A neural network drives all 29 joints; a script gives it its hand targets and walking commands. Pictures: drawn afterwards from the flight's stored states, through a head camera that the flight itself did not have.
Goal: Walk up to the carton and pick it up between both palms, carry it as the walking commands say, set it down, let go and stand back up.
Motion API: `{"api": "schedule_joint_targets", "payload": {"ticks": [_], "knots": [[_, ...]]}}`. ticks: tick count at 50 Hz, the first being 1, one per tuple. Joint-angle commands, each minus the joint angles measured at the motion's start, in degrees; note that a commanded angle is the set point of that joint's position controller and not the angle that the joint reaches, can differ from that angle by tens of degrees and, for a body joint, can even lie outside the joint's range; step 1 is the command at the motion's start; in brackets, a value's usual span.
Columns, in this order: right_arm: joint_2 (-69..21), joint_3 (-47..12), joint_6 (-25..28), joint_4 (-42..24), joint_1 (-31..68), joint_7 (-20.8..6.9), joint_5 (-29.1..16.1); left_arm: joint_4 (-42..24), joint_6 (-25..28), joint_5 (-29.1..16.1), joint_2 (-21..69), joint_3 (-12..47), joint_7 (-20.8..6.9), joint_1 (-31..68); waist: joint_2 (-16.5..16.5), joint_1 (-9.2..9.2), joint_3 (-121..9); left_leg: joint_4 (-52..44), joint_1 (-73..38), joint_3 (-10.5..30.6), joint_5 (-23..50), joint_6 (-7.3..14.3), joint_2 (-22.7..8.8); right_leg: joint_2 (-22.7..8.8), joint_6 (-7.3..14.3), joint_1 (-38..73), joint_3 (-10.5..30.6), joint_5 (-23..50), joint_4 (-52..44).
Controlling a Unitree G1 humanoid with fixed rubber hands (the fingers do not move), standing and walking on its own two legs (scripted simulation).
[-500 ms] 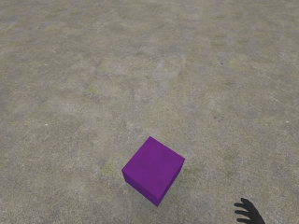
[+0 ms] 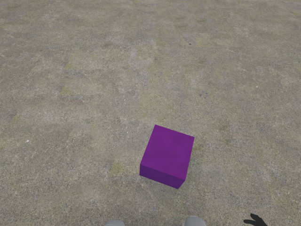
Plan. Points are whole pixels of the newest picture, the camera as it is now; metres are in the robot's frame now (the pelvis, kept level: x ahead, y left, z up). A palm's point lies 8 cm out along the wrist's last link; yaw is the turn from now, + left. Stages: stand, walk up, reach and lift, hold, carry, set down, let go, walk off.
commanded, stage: walk up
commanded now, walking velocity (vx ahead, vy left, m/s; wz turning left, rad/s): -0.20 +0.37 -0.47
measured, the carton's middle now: (166, 156) +0.54 -0.09 -0.64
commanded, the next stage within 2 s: none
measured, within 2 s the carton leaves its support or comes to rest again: neither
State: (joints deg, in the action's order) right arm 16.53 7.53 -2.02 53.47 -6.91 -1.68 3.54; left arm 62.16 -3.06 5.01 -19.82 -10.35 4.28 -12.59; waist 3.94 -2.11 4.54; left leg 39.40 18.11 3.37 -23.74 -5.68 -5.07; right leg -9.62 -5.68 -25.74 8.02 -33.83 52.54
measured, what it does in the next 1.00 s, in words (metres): steps to the left: right foot, then left foot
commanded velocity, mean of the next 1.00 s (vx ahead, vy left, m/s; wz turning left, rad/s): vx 0.04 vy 0.02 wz -0.16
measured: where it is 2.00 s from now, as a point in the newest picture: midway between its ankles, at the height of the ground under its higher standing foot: outside the picture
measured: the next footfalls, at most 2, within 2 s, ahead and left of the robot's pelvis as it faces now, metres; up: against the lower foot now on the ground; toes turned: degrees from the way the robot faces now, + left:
right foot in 0.26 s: -0.05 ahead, +0.03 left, +0.00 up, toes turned -14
left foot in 0.56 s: +0.00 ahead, +0.30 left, +0.00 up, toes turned +0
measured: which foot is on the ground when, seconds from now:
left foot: down 0.00-0.26, up 0.28-0.54, down 0.56-1.00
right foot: up 0.00-0.24, down 0.26-0.58, up 0.60-1.00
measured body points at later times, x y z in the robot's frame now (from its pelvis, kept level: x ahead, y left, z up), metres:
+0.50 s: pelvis -0.06 +0.15 +0.04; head -0.06 +0.16 +0.48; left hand +0.06 +0.37 -0.11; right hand -0.10 -0.08 -0.12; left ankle -0.01 +0.30 -0.68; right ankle -0.09 +0.04 -0.71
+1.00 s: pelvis -0.02 +0.24 +0.05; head +0.01 +0.31 +0.49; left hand +0.05 +0.46 -0.14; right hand -0.11 +0.00 -0.06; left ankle -0.04 +0.30 -0.71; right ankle -0.08 +0.04 -0.59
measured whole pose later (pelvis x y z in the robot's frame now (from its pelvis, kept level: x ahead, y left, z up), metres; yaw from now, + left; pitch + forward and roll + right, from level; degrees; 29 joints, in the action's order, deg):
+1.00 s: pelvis -0.02 +0.24 +0.05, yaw -10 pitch +0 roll -7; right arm 8.9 2.0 3.2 57.9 -25.4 3.0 1.8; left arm 59.5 -4.2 1.8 -14.3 -3.4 -2.2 -13.2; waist 2.6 1.0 2.0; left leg 19.6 6.2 -8.3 -13.5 3.1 -6.5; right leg -1.9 -3.3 -26.0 -0.7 -8.8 60.9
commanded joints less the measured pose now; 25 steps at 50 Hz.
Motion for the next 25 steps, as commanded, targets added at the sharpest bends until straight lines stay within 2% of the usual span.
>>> {"api": "schedule_joint_targets", "payload": {"ticks": [1, 2, 3, 4, 5, 6, 7, 8, 9, 10, 11, 12, 13, 14, 15, 16, 17, 18, 19, 20, 21, 22, 23, 24, 25], "knots": [[13.70, 4.43, 0.35, 5.13, -1.08, 1.69, 1.47, 2.56, -0.27, 1.24, -5.40, -3.50, -0.79, -2.00, -19.85, 2.78, -3.18, -13.22, -1.48, 0.15, 58.55, 13.22, -11.96, 7.96, 1.94, -5.97, -6.73, -4.18, 28.27], [11.65, 3.12, 0.74, 5.31, 0.81, 2.08, 0.99, 2.36, -0.23, 0.00, -5.86, -2.61, -1.00, 0.18, -22.69, 3.26, -5.23, -13.13, -2.63, -2.83, 52.22, 12.44, -8.16, 7.96, 1.67, -5.93, -6.36, 0.49, 25.63], [7.60, 1.13, 0.46, 4.20, 0.44, 2.80, 0.13, -0.67, -0.55, -1.27, -5.14, -1.10, -1.29, 2.38, -22.12, 2.74, -3.90, -14.76, -2.13, -1.95, 45.03, 12.79, -7.07, 7.64, 2.17, -3.59, -5.60, 2.17, 23.51], [5.93, -0.80, 0.14, 1.70, 1.41, 2.99, -0.86, -2.02, -1.07, -2.53, -2.83, 1.12, -1.97, 3.52, -18.25, 2.02, -2.97, -13.70, -3.82, -4.18, 47.32, 12.09, -6.19, 7.80, 2.86, -2.50, -7.96, 4.54, 16.35], [3.89, -2.22, 0.41, 3.29, -1.33, 3.33, -1.56, -3.10, -0.72, -2.56, -1.19, 2.48, -2.32, 5.62, -11.73, 2.86, -6.39, -13.36, -10.37, 0.32, 43.10, 13.13, -7.49, 8.53, 3.74, -3.27, -7.99, 4.90, 11.54], [2.72, -1.66, 0.64, 7.54, -4.44, 3.76, -0.90, -2.31, -0.48, -1.83, 0.69, 2.28, -2.36, 5.13, -12.72, 2.12, -4.90, -12.19, -8.84, -2.64, 46.35, 12.75, -7.33, 8.40, 4.59, -0.52, -9.20, 4.37, 4.14], [2.98, -2.79, 0.16, 4.70, -3.18, 3.67, -1.58, -4.73, -0.68, -3.04, 2.23, 4.46, -2.29, 3.47, -11.63, 0.84, -5.48, -12.37, -9.21, -0.46, 45.32, 13.20, -8.94, 8.03, 5.17, 1.34, -8.31, 4.69, -3.56], [3.23, -1.52, 0.16, 7.86, -5.68, 3.95, -0.73, -2.64, 0.35, -2.41, 1.42, 3.91, -2.61, 5.27, -12.29, 0.84, -6.82, -11.33, -11.67, 0.53, 43.51, 12.91, -8.56, 9.08, 5.52, 3.47, -8.28, 6.26, -12.64], [4.69, -1.28, -0.31, 8.08, -6.22, 3.98, -0.86, -1.46, 0.13, -2.60, -0.10, 3.00, -2.25, 5.02, -9.80, 0.19, -7.79, -11.48, -11.51, 2.01, 46.70, 13.31, -9.94, 10.51, 5.48, 8.10, -11.45, 8.61, -15.23], [3.21, -4.12, -0.62, 3.61, -6.04, 3.43, -2.76, -6.30, 0.05, -5.14, 2.25, 6.29, -1.82, 2.36, -11.49, -0.44, -11.45, -10.96, -10.86, 1.74, 41.69, 12.97, -8.66, 9.35, 6.69, 14.05, -9.59, 12.45, -23.94], [1.74, -4.23, -0.13, 5.26, -7.16, 3.11, -2.17, -3.47, 0.42, -4.26, 1.80, 4.95, -2.41, -0.69, -4.11, -1.24, -13.93, -11.35, -2.39, 2.34, 25.65, 12.21, -7.62, 9.85, 6.57, 25.56, -9.90, 16.82, -30.77], [1.58, -4.49, 0.19, 1.80, -6.84, 2.27, -2.50, -3.43, 0.14, -4.27, -3.05, 4.15, -2.02, -4.98, 4.19, -3.97, -12.42, -5.33, 11.69, -3.64, 3.93, 8.35, -0.04, -1.97, 10.05, 38.09, 2.91, 18.22, -36.32], [-0.23, -5.18, -0.03, 0.40, -5.31, 2.15, -2.14, -4.63, 0.21, -3.79, -7.67, 3.55, -1.70, -3.57, 15.62, -3.59, -9.98, 7.55, 19.34, -7.90, -0.69, 4.53, 2.98, -15.59, 13.13, 35.80, 14.63, 27.11, -37.27], [0.82, -4.39, 0.14, 3.18, -6.87, 2.13, -1.66, -4.98, 0.37, -3.77, -5.57, 4.51, -2.07, -0.46, 10.64, -1.97, -6.05, 11.46, 19.30, -6.68, -1.32, 4.81, 1.79, -15.77, 15.89, 30.72, 14.80, 32.64, -38.02], [2.13, -3.82, -0.92, 1.97, -5.06, 2.36, -1.82, -5.64, 0.43, -3.35, -4.30, 5.34, -1.80, 1.01, 8.72, -1.29, -0.57, 15.62, 14.68, -4.49, -0.26, 3.83, 0.09, -15.61, 18.17, 20.84, 11.11, 26.36, -41.44], [2.74, -3.60, -0.93, 2.46, -5.57, 2.02, -1.89, -5.80, 0.79, -3.40, 0.54, 6.55, -2.36, 6.41, 5.13, 1.31, 3.97, 13.55, 8.86, -2.84, 4.34, 3.96, -0.94, -8.41, 14.94, 13.90, 3.50, 20.22, -41.36], [-0.87, -4.94, -0.41, 5.93, -10.74, 1.64, -2.81, -6.78, 1.15, -4.14, 2.44, 7.43, -2.70, 8.96, 9.99, 2.80, 3.35, 9.21, 3.70, -6.14, 5.79, 4.49, 0.87, -4.34, 13.41, 10.90, -4.00, 19.13, -42.29], [0.30, -4.93, -0.46, 6.08, -12.48, 1.18, -2.13, -7.42, 0.89, -4.47, 2.00, 7.61, -2.61, 10.83, 12.83, 4.43, 3.44, 7.26, 0.87, -6.16, 5.50, 4.22, 0.85, 0.74, 11.71, 8.94, -9.22, 18.94, -40.66], [-0.11, -5.11, -0.67, 6.38, -12.66, 1.10, -2.14, -6.41, 1.11, -4.19, 1.45, 7.53, -2.71, 8.89, 10.95, 4.80, 3.74, 6.87, -0.57, -7.35, 6.59, 4.29, 1.17, -0.36, 11.28, 8.53, -11.15, 18.01, -41.72], [-0.26, -4.44, -0.69, 5.08, -12.78, 0.99, -1.77, -6.82, 0.84, -4.50, 1.33, 7.83, -2.77, 7.75, 9.08, 4.31, 1.96, 6.97, -3.64, -9.88, 6.19, 3.20, 1.92, -0.34, 11.29, 6.25, -10.04, 13.53, -42.45], [-0.75, -5.23, -0.76, 4.83, -11.85, 1.30, -1.60, -6.53, 1.14, -4.61, 1.46, 8.09, -2.83, 6.38, 5.35, 3.62, 3.16, 4.19, -1.21, -9.34, 6.04, 2.85, 1.66, -1.08, 11.57, 9.38, -8.88, 15.04, -42.48], [-0.20, -5.03, -0.10, 4.04, -10.73, 1.00, -1.74, -5.83, 0.92, -4.33, 0.71, 8.26, -3.03, 4.85, 3.22, 3.12, 2.92, 3.34, -3.14, -9.72, 7.48, 2.65, 1.35, -1.26, 11.82, 7.12, -8.00, 15.31, -41.44], [-0.75, -5.34, -0.12, 4.62, -10.93, 1.13, -1.44, -5.65, 1.13, -3.53, 0.55, 7.98, -2.87, 5.09, 3.18, 3.46, 2.74, 1.23, -3.97, -10.42, 5.63, 1.95, 1.62, -1.37, 11.34, 7.92, -7.10, 11.40, -41.64], [-0.61, -5.46, -0.04, 5.07, -11.22, 1.19, -1.10, -6.00, 1.12, -3.61, -0.50, 8.01, -2.92, 3.84, -0.72, 4.07, 2.31, -1.17, -6.63, -12.42, 8.59, 1.08, 3.09, -1.24, 11.76, 5.56, -7.28, 8.49, -40.12], [-2.73, -5.76, 0.54, 5.11, -14.45, 1.53, -1.21, -5.92, 1.08, -4.23, -0.37, 7.20, -2.91, 1.97, -0.39, 3.27, 2.03, -5.64, -4.91, -12.33, 10.08, 0.79, 2.09, -2.30, 11.65, 8.31, -7.44, 10.21, -38.99]]}}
